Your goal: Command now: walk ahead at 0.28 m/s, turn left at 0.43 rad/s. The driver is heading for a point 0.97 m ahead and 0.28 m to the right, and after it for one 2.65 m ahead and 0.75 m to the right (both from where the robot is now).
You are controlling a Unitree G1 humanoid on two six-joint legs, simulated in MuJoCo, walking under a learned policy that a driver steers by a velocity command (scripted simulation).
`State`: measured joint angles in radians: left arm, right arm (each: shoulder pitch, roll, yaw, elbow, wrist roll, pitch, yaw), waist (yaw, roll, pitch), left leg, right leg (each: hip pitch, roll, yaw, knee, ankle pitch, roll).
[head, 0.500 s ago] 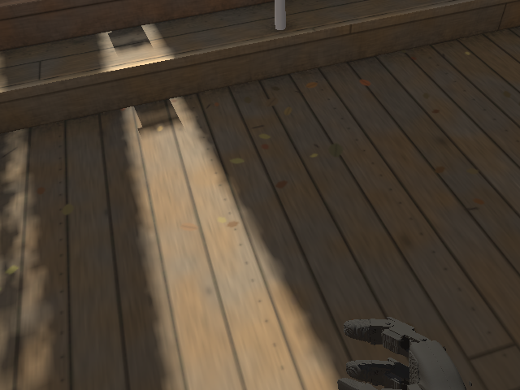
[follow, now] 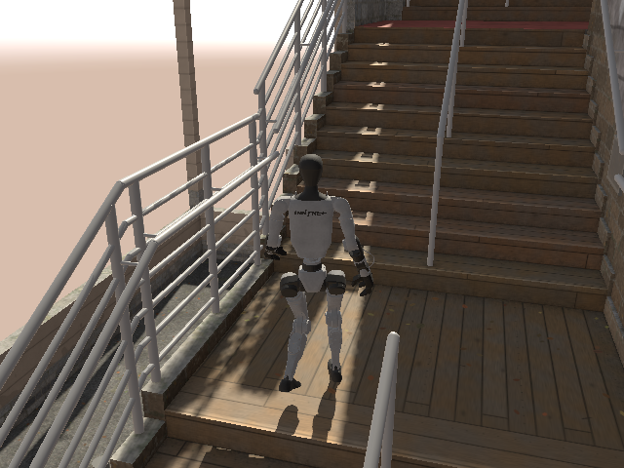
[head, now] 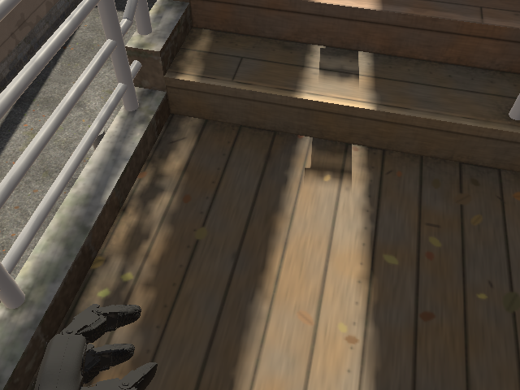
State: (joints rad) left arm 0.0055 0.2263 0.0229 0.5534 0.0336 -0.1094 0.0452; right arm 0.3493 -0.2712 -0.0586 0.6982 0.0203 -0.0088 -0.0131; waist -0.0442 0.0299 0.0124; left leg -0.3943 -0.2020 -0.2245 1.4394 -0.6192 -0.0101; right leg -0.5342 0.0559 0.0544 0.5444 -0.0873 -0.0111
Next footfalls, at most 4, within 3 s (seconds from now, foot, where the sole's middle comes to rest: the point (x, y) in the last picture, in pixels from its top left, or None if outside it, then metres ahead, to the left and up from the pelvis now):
0.28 left None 0.19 0.11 -0.75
0.66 right None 0.05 -0.17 -0.75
1.26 left None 0.11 0.07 -0.75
1.72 right None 0.45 -0.19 -0.75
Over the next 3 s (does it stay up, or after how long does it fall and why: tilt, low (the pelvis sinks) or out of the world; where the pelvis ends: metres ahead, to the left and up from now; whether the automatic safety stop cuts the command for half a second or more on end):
stays up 1.27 -0.40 0.05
